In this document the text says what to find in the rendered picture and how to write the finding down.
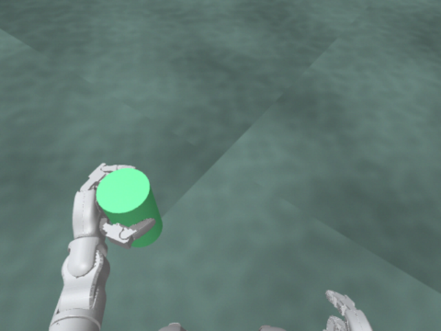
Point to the can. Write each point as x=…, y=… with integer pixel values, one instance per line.
x=126, y=197

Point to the left robot arm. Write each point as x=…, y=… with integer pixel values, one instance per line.
x=82, y=302

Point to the left robot hand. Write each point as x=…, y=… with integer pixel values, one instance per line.
x=89, y=219

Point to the right robot hand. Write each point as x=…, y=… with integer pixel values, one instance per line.
x=355, y=320

